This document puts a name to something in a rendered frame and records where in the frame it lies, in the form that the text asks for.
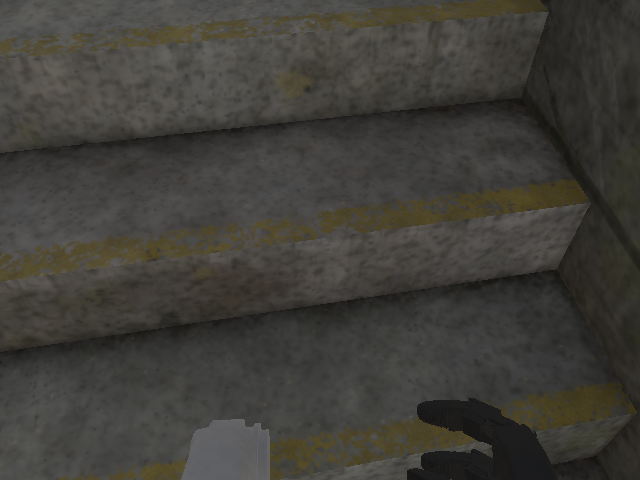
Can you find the robot right hand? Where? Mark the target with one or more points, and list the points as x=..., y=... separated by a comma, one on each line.
x=517, y=453

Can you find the left robot thigh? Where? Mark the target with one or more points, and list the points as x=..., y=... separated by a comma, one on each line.
x=228, y=450

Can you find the left robot shin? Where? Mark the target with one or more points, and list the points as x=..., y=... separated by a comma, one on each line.
x=194, y=435

